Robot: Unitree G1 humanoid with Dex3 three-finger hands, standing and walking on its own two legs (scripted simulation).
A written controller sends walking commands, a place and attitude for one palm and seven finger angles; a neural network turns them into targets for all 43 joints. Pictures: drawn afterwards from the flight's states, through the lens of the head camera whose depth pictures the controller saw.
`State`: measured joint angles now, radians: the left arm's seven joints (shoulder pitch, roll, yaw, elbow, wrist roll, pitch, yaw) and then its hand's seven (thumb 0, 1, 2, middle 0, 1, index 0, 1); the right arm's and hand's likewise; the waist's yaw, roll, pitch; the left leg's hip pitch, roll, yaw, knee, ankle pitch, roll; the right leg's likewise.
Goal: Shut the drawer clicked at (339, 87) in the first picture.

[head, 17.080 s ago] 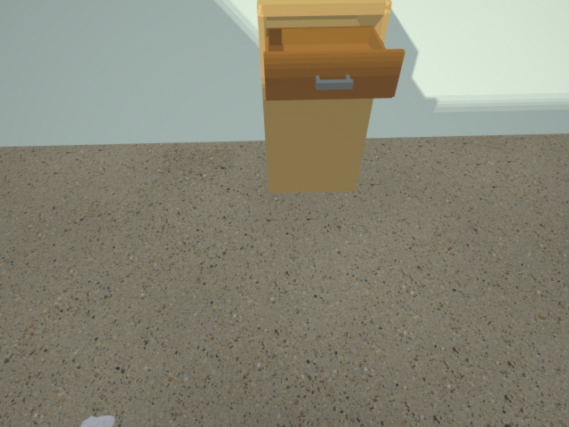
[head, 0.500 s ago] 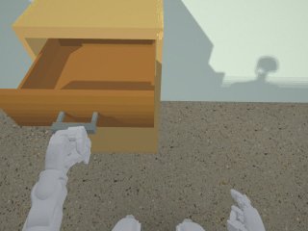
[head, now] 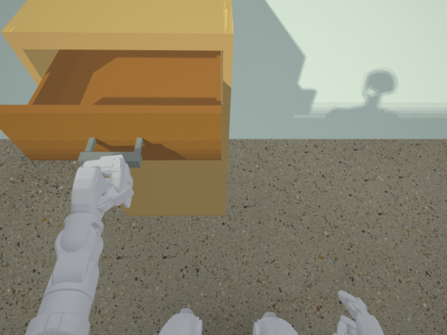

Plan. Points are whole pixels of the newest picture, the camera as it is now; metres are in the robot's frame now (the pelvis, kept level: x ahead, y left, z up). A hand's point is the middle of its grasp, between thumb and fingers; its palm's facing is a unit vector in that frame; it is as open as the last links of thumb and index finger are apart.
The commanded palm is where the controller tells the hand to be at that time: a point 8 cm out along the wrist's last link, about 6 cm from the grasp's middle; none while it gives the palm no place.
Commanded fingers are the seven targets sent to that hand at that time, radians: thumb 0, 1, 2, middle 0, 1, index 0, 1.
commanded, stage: push the drawer shut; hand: left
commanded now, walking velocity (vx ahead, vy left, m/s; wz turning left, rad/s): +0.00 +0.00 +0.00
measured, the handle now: (113, 151) +0.43 +0.22 +0.06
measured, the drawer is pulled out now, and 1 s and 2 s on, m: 0.18 0.06 0.00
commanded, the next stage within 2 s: pull the fist back off the drawer in 1.88 s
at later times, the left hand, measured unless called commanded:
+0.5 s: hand (132, 156) +0.42 +0.19 +0.06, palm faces +0.03 -1.00 -0.03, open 3.1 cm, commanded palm +0.41 +0.24 +0.06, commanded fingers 0.00 0.90 0.90 -1.40 -1.60 -1.40 -1.60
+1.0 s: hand (138, 132) +0.48 +0.19 +0.06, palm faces +0.05 -1.00 -0.03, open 3.2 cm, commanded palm +0.47 +0.24 +0.06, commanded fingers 0.00 0.90 0.90 -1.40 -1.60 -1.40 -1.60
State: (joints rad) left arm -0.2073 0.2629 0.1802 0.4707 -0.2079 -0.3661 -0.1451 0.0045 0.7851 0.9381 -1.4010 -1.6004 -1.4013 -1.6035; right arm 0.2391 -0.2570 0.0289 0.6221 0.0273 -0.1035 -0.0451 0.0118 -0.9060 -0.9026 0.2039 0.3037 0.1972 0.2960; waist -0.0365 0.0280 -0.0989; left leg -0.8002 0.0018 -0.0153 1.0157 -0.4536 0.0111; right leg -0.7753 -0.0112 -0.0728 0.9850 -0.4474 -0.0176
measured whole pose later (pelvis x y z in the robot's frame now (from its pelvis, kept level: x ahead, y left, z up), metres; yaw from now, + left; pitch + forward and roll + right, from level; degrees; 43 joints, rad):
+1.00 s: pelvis +0.00 +0.00 -0.01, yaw -1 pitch +19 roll -2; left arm -0.76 0.42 0.35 1.07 -0.12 -0.45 -0.16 0.03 0.77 0.92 -1.40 -1.60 -1.40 -1.60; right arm 0.32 -0.26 0.03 0.66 0.00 0.00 -0.01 0.01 -0.91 -0.90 0.20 0.30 0.20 0.30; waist -0.13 0.02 -0.11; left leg -0.95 0.02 -0.01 1.07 -0.46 0.02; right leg -0.92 0.01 -0.07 1.02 -0.43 -0.01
